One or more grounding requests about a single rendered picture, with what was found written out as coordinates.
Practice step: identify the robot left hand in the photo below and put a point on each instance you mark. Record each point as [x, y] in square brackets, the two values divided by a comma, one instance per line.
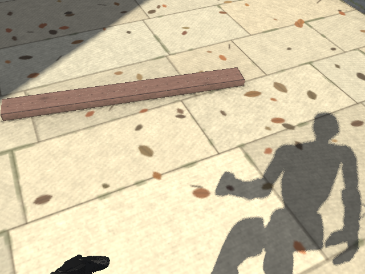
[83, 265]

